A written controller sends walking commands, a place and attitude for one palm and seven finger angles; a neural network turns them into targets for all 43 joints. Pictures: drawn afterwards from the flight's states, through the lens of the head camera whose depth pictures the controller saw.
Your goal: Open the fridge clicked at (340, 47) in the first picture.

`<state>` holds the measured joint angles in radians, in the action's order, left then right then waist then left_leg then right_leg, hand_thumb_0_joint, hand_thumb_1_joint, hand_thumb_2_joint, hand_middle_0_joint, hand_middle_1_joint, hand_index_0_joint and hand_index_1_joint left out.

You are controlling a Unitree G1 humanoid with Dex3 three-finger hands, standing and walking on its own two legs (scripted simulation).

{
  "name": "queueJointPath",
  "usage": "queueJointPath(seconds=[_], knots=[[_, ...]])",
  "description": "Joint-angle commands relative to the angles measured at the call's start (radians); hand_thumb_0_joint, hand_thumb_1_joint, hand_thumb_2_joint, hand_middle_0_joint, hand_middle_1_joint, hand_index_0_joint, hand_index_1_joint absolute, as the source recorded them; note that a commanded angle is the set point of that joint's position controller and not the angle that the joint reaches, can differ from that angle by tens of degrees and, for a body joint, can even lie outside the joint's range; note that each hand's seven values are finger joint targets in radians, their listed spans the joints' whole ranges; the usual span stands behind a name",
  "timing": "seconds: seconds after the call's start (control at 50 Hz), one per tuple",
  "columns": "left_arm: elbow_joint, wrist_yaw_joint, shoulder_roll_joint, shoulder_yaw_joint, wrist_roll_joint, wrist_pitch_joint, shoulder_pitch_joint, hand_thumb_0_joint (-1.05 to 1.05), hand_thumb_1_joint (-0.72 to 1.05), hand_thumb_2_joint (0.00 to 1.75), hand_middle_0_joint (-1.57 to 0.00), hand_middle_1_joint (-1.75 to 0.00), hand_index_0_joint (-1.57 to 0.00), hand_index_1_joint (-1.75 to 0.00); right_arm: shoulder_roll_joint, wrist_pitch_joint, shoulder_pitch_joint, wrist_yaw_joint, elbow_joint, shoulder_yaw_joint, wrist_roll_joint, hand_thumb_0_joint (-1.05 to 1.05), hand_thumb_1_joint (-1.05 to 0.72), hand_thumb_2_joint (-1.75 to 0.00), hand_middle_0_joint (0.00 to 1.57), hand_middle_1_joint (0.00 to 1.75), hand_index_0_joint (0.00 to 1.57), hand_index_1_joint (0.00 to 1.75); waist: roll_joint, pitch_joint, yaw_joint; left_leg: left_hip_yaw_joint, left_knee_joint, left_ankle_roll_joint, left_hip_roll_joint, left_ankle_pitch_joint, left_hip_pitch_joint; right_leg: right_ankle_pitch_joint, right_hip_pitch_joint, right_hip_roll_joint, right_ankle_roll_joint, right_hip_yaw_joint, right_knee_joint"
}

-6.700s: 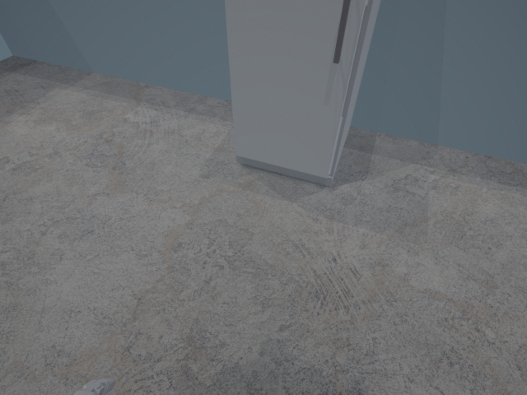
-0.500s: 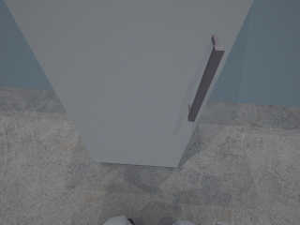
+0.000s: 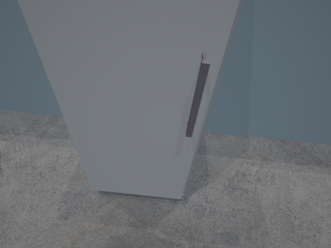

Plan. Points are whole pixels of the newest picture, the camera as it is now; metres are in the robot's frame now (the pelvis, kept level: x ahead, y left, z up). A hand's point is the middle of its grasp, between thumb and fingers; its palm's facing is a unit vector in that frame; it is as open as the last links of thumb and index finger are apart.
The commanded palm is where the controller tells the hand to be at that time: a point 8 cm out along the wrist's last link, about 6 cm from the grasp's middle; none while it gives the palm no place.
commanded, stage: come to a stop and stand still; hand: right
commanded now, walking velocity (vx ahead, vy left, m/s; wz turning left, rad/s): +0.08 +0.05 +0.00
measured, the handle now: (195, 99) +0.52 -0.06 +0.10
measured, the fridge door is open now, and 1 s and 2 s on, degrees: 0 0 0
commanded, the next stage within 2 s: look again from close up in 0.74 s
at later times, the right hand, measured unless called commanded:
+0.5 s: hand out of the picture +0.03 -0.18 -0.17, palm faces +0.03 +0.98 -0.18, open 7.3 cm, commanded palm none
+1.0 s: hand out of the picture +0.03 -0.17 -0.16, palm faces +0.02 +0.98 -0.18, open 7.4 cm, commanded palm none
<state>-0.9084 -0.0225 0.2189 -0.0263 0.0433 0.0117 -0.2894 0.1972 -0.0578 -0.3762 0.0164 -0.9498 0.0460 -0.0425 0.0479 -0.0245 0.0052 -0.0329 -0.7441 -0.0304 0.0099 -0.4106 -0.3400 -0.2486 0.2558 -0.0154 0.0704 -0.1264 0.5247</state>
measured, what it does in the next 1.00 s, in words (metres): steps on the spot: left foot, then right foot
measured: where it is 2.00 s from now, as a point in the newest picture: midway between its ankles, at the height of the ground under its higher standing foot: outside the picture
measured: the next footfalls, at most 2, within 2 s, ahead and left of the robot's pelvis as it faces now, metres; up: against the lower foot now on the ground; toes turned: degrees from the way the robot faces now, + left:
left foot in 0.04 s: +0.05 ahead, +0.10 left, +0.00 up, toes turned +1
right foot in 0.30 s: +0.06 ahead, -0.10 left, +0.00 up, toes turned -2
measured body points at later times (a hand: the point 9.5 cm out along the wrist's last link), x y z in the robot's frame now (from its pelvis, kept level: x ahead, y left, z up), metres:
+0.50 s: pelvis +0.02 +0.00 +0.01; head +0.02 +0.00 +0.46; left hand +0.01 +0.21 -0.15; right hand +0.03 -0.23 -0.15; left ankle +0.01 +0.10 -0.73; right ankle +0.02 -0.10 -0.73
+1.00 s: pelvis +0.03 +0.00 +0.01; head +0.03 +0.01 +0.46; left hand +0.04 +0.22 -0.15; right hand +0.03 -0.22 -0.15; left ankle +0.01 +0.10 -0.73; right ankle +0.02 -0.10 -0.73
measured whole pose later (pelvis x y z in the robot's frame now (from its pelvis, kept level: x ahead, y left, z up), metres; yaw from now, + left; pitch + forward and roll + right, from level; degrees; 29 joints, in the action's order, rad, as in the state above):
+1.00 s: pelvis +0.03 +0.00 +0.01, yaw +0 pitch -1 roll +0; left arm -1.12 -0.04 0.16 0.02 0.01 -0.02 -0.27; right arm 0.14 0.02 -0.31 -0.03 -1.10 -0.02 -0.01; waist 0.00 0.02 0.00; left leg -0.02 -0.42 -0.03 0.02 -0.26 -0.14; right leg -0.23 0.15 -0.02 0.03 -0.05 0.40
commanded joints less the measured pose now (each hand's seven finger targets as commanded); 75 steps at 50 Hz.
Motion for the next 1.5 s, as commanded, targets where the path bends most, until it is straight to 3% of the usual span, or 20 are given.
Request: queueJointPath(seconds=[0.0, 0.02, 0.04, 0.06, 0.1, 0.14, 0.2, 0.24, 0.26, 0.3, 0.32, 0.34, 0.38, 0.44, 0.52, 0.76, 0.84, 1.48], knots=[[0.055, -0.011, 0.159, -0.042, -0.012, -0.016, -0.009, 0.0, 0.9, 0.9, -0.2, -0.3, -0.2, -0.3, 0.055, 0.042, -0.047, -0.007, 0.055, 0.008, 0.004, 0.0, -0.9, -0.9, 0.2, 0.3, 0.2, 0.3, -0.067, 0.035, 0.009, 0.057, 0.326, -0.028, -0.014, 0.061, 0.145, -0.282, 0.118, 0.227, 0.048, 0.269, -0.183], [0.061, -0.007, 0.119, -0.031, -0.018, -0.016, 0.0, 0.0, 0.9, 0.9, -0.2, -0.3, -0.2, -0.3, 0.084, 0.048, -0.071, -0.014, 0.05, 0.01, 0.001, 0.0, -0.9, -0.9, 0.2, 0.3, 0.2, 0.3, -0.176, 0.058, 0.018, 0.227, 0.421, -0.075, -0.101, -0.053, 0.186, -0.298, 0.216, 0.135, 0.007, 0.183, -0.06], [0.072, -0.002, 0.069, -0.014, -0.023, -0.018, 0.017, 0.0, 0.9, 0.9, -0.2, -0.3, -0.2, -0.3, 0.127, 0.054, -0.09, -0.023, 0.04, 0.013, 0.003, 0.0, -0.9, -0.9, 0.2, 0.3, 0.2, 0.3, -0.303, 0.076, 0.022, 0.422, 0.537, -0.15, -0.234, -0.203, 0.188, -0.253, 0.292, 0.02, -0.035, 0.051, 0.121], [0.078, 0.004, 0.073, -0.016, -0.02, -0.014, 0.04, 0.0, 0.9, 0.9, -0.2, -0.3, -0.2, -0.3, 0.138, 0.058, -0.061, -0.028, 0.046, 0.014, 0.012, 0.0, -0.9, -0.9, 0.2, 0.3, 0.2, 0.3, -0.228, 0.088, 0.014, 0.469, 0.596, -0.206, -0.294, -0.221, 0.116, -0.266, 0.261, 0.004, -0.043, 0.075, 0.265], [0.033, 0.011, 0.064, -0.018, -0.021, -0.008, -0.003, 0.0, 0.9, 0.9, -0.2, -0.3, -0.2, -0.3, 0.1, 0.08, 0.0, -0.046, 0.047, 0.009, 0.018, 0.0, -0.9, -0.9, 0.2, 0.3, 0.2, 0.3, -0.189, 0.088, -0.02, 0.414, 0.595, -0.203, -0.256, -0.126, 0.084, -0.206, 0.255, 0.035, -0.04, 0.116, 0.392], [0.002, 0.014, 0.047, -0.014, -0.022, -0.009, -0.05, 0.0, 0.9, 0.9, -0.2, -0.3, -0.2, -0.3, 0.088, 0.088, 0.043, -0.047, 0.043, 0.006, 0.018, 0.0, -0.9, -0.9, 0.2, 0.3, 0.2, 0.3, -0.139, 0.082, -0.045, 0.299, 0.557, -0.198, -0.224, 0.033, 0.082, -0.155, 0.213, 0.043, -0.05, 0.109, 0.383], [-0.024, 0.01, 0.004, 0.001, -0.03, -0.022, -0.059, 0.0, 0.9, 0.9, -0.2, -0.3, -0.2, -0.3, 0.096, 0.089, 0.033, -0.044, 0.02, 0.006, 0.015, 0.0, -0.9, -0.9, 0.2, 0.3, 0.2, 0.3, -0.133, 0.075, -0.026, 0.216, 0.5, -0.174, -0.193, 0.172, 0.113, -0.156, 0.105, 0.031, -0.062, 0.071, 0.128], [-0.063, 0.002, -0.015, 0.012, -0.03, -0.033, -0.107, 0.0, 0.9, 0.9, -0.2, -0.3, -0.2, -0.3, 0.095, 0.085, 0.032, -0.039, -0.009, -0.002, 0.026, 0.0, -0.9, -0.9, 0.2, 0.3, 0.2, 0.3, -0.11, 0.061, -0.034, 0.176, 0.429, -0.12, -0.156, 0.145, 0.078, -0.027, -0.041, 0.022, -0.066, 0.073, -0.084], [-0.079, -0.002, -0.006, 0.016, -0.029, -0.043, -0.121, 0.0, 0.9, 0.9, -0.2, -0.3, -0.2, -0.3, 0.068, 0.084, 0.029, -0.037, -0.019, -0.008, 0.03, 0.0, -0.9, -0.9, 0.2, 0.3, 0.2, 0.3, -0.058, 0.065, -0.03, 0.151, 0.382, -0.083, -0.121, 0.119, 0.049, 0.024, -0.089, 0.045, -0.06, 0.115, -0.149], [-0.078, -0.013, 0.061, 0.009, -0.024, -0.059, -0.105, 0.0, 0.9, 0.9, -0.2, -0.3, -0.2, -0.3, 0.025, 0.083, 0.0, -0.033, -0.024, -0.017, 0.036, 0.0, -0.9, -0.9, 0.2, 0.3, 0.2, 0.3, 0.101, 0.051, 0.005, 0.08, 0.308, -0.028, -0.051, 0.153, 0.083, 0.112, -0.039, 0.195, -0.001, 0.276, -0.206], [-0.076, -0.018, 0.07, 0.009, -0.021, -0.054, -0.083, 0.0, 0.9, 0.9, -0.2, -0.3, -0.2, -0.3, 0.02, 0.083, 0.008, -0.034, -0.033, -0.019, 0.034, 0.0, -0.9, -0.9, 0.2, 0.3, 0.2, 0.3, 0.078, 0.073, 0.013, 0.068, 0.315, -0.023, -0.041, 0.16, 0.133, 0.072, 0.029, 0.21, 0.014, 0.282, -0.216], [-0.086, -0.017, 0.057, 0.011, -0.024, -0.052, -0.055, 0.0, 0.9, 0.9, -0.2, -0.3, -0.2, -0.3, 0.025, 0.074, 0.02, -0.035, -0.048, -0.022, 0.028, 0.0, -0.9, -0.9, 0.2, 0.3, 0.2, 0.3, 0.136, 0.11, 0.016, 0.061, 0.309, -0.022, -0.046, 0.144, 0.151, 0.009, 0.077, 0.188, 0.007, 0.282, -0.251], [-0.09, -0.018, 0.046, 0.016, -0.029, -0.052, -0.044, 0.0, 0.9, 0.9, -0.2, -0.3, -0.2, -0.3, 0.029, 0.074, 0.009, -0.035, -0.064, -0.027, 0.025, 0.0, -0.9, -0.9, 0.2, 0.3, 0.2, 0.3, 0.109, 0.15, 0.022, 0.073, 0.325, -0.022, -0.056, 0.181, 0.158, 0.002, 0.092, 0.168, 0.001, 0.266, -0.253], [-0.107, -0.019, 0.036, 0.021, -0.03, -0.057, -0.066, 0.0, 0.9, 0.9, -0.2, -0.3, -0.2, -0.3, 0.031, 0.081, 0.008, -0.037, -0.082, -0.033, 0.03, 0.0, -0.9, -0.9, 0.2, 0.3, 0.2, 0.3, -0.006, 0.086, 0.012, 0.094, 0.347, -0.022, -0.078, 0.258, 0.19, 0.091, 0.033, 0.144, -0.01, 0.231, -0.211], [-0.134, -0.018, 0.033, 0.023, -0.032, -0.056, -0.074, 0.0, 0.9, 0.9, -0.2, -0.3, -0.2, -0.3, 0.03, 0.085, 0.027, -0.043, -0.087, -0.038, 0.031, 0.0, -0.9, -0.9, 0.2, 0.3, 0.2, 0.3, -0.08, 0.063, -0.003, 0.1, 0.359, -0.021, -0.099, 0.31, 0.181, 0.164, -0.03, 0.13, -0.022, 0.201, -0.184], [-0.171, -0.016, 0.035, 0.031, -0.032, -0.052, -0.046, 0.0, 0.9, 0.9, -0.2, -0.3, -0.2, -0.3, 0.041, 0.085, 0.027, -0.051, -0.107, -0.043, 0.033, 0.0, -0.9, -0.9, 0.2, 0.3, 0.2, 0.3, -0.038, 0.079, -0.005, 0.113, 0.379, -0.02, -0.112, 0.319, 0.172, 0.195, -0.074, 0.12, -0.03, 0.187, -0.196], [-0.176, -0.016, 0.034, 0.032, -0.034, -0.05, -0.042, 0.0, 0.9, 0.9, -0.2, -0.3, -0.2, -0.3, 0.044, 0.086, 0.026, -0.052, -0.113, -0.046, 0.033, 0.0, -0.9, -0.9, 0.2, 0.3, 0.2, 0.3, -0.061, 0.089, -0.006, 0.117, 0.389, -0.02, -0.113, 0.321, 0.173, 0.182, -0.075, 0.118, -0.032, 0.187, -0.199], [-0.209, -0.017, 0.012, 0.032, -0.034, -0.047, -0.065, 0.0, 0.9, 0.9, -0.2, -0.3, -0.2, -0.3, 0.034, 0.091, -0.006, -0.058, -0.123, -0.048, 0.033, 0.0, -0.9, -0.9, 0.2, 0.3, 0.2, 0.3, -0.06, 0.106, -0.001, 0.131, 0.422, -0.024, -0.11, 0.295, 0.167, 0.143, -0.073, 0.115, -0.04, 0.17, -0.194]])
